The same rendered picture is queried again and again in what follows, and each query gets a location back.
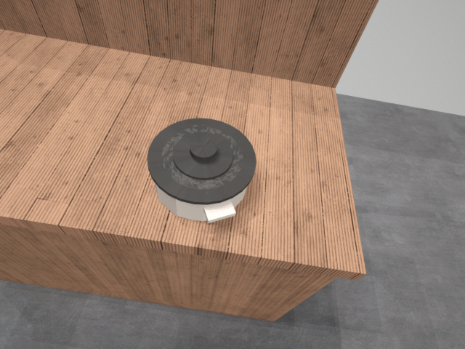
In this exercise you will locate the knob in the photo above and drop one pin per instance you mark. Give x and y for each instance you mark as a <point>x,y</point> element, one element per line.
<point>203,149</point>

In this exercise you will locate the table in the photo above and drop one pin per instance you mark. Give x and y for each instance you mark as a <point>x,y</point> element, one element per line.
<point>85,87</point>

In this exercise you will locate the pot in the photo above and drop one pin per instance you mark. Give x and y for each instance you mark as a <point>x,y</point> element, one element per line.
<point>210,213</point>

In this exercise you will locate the lid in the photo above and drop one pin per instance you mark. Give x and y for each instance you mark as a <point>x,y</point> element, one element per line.
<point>182,177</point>

